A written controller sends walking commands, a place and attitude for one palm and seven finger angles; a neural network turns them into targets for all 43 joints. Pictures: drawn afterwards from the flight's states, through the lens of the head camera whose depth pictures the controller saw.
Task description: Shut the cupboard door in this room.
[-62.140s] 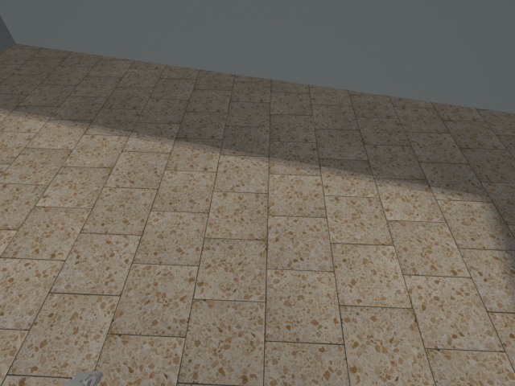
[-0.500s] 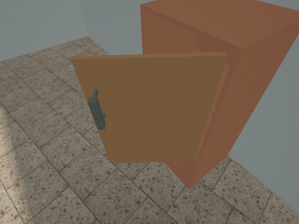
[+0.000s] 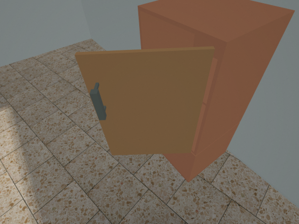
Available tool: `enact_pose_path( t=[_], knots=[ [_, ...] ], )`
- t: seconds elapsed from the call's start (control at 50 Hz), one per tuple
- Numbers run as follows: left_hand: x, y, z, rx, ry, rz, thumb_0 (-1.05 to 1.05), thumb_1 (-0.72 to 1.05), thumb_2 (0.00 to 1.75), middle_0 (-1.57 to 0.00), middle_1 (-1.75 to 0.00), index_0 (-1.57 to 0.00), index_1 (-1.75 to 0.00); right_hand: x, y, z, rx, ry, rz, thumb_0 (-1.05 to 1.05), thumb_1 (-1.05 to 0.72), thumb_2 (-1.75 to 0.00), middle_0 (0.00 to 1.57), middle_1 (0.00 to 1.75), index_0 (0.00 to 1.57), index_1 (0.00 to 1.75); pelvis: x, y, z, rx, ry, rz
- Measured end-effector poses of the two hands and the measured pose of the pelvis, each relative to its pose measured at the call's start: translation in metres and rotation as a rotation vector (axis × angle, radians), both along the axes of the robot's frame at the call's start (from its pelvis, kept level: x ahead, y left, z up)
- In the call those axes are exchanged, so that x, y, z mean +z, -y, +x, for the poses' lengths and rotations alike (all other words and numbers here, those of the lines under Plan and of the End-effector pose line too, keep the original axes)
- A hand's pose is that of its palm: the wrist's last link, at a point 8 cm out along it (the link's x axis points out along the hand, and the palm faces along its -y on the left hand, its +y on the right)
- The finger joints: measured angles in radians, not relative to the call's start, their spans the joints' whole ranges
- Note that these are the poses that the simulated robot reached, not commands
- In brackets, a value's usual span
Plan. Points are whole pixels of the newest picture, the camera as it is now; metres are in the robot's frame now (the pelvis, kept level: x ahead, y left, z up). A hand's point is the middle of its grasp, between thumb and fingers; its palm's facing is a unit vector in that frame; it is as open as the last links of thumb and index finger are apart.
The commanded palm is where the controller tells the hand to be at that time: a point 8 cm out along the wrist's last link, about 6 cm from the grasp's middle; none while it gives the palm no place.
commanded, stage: come to a stop and stand still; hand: left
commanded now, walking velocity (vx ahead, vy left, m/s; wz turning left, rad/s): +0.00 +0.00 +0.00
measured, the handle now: (99, 101) +0.51 +0.21 +0.04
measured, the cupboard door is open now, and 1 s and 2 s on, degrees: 54 54 54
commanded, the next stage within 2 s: look again from close up in 1.08 s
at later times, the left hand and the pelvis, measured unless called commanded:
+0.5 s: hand out of the picture -0.02 +0.18 -0.18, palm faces +0.07 -0.98 -0.20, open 7.3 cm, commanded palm none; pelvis -0.05 +0.00 -0.01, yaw -1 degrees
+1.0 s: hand out of the picture -0.11 +0.17 -0.17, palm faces +0.00 -0.98 -0.17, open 7.3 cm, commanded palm none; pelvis -0.11 +0.00 +0.01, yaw -2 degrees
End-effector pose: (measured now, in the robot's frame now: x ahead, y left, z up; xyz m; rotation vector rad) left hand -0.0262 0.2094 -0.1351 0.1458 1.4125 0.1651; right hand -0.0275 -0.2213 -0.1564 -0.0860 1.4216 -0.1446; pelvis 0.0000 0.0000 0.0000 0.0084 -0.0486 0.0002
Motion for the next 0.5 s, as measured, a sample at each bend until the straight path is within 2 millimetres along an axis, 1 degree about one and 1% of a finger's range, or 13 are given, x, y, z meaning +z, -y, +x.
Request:
enact_pose_path(
  t=[0.06, 0.14, 0.26, 0.32, 0.38, 0.44, 0.5],
  knots=[
    [-0.002, 0.008, -0.006, 0.008, -0.001, -0.012, 0.0, 0.91, 0.9, -0.2, -0.3, -0.2, -0.3, -0.001, 0.0, -0.006, -0.003, -0.005, 0.005, 0.0, -0.91, -0.9, 0.2, 0.3, 0.2, 0.3, 0.0, 0.003, -0.006, 0.003, 0.002, 0.002],
    [-0.006, 0.017, -0.013, 0.012, 0.0, -0.027, 0.0, 0.91, 0.9, -0.2, -0.3, -0.2, -0.3, -0.002, 0.0, -0.007, -0.008, 0.011, 0.008, 0.0, -0.91, -0.9, 0.2, 0.3, 0.2, 0.3, -0.002, 0.007, -0.013, 0.003, 0.005, 0.0],
    [-0.017, 0.02, -0.015, 0.011, 0.017, -0.048, 0.0, 0.91, 0.9, -0.2, -0.3, -0.21, -0.3, -0.003, 0.0, -0.012, -0.025, 0.048, -0.01, 0.0, -0.91, -0.9, 0.2, 0.3, 0.2, 0.3, -0.008, 0.008, -0.026, 0.002, 0.016, -0.016],
    [-0.027, 0.016, -0.006, -0.003, 0.04, -0.058, 0.0, 0.91, 0.9, -0.2, -0.3, -0.21, -0.3, -0.005, -0.002, -0.022, -0.043, 0.059, -0.03, 0.0, -0.91, -0.9, 0.2, 0.3, 0.2, 0.3, -0.015, 0.005, -0.032, -0.005, 0.03, -0.028],
    [-0.032, 0.004, 0.003, -0.022, 0.066, -0.046, 0.01, 0.92, 0.9, -0.2, -0.3, -0.21, -0.3, -0.005, -0.006, -0.038, -0.059, 0.055, -0.044, 0.0, -0.91, -0.9, 0.2, 0.3, 0.2, 0.3, -0.018, 0.001, -0.039, -0.019, 0.034, -0.033],
    [-0.026, -0.008, 0.007, -0.01, 0.117, -0.017, 0.01, 0.93, 0.9, -0.2, -0.3, -0.21, -0.3, -0.005, -0.01, -0.05, -0.053, 0.028, -0.033, 0.0, -0.91, -0.9, 0.2, 0.3, 0.2, 0.3, -0.016, 0.001, -0.047, -0.015, 0.025, -0.033],
    [-0.015, -0.015, -0.006, 0.015, 0.146, 0.009, 0.01, 0.93, 0.9, -0.2, -0.3, -0.2, -0.3, -0.002, -0.009, -0.048, -0.023, 0.034, -0.02, 0.0, -0.9, -0.9, 0.2, 0.3, 0.2, 0.3, -0.011, 0.001, -0.055, -0.01, 0.009, -0.028]
  ],
)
